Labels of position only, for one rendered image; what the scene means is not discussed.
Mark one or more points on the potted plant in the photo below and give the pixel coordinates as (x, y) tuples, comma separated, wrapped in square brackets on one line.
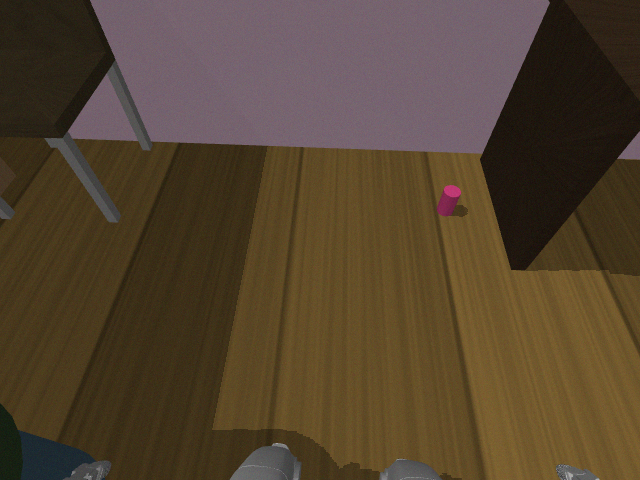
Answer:
[(24, 456)]

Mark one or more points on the desk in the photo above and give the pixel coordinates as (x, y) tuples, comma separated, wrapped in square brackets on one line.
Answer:
[(573, 109)]

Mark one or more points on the right robot hand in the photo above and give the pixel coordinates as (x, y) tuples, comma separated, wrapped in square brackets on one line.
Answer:
[(566, 472)]

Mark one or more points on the chair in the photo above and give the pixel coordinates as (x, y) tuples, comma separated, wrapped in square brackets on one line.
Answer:
[(53, 56)]

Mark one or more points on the left robot hand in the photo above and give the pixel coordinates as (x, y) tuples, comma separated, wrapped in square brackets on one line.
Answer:
[(94, 471)]

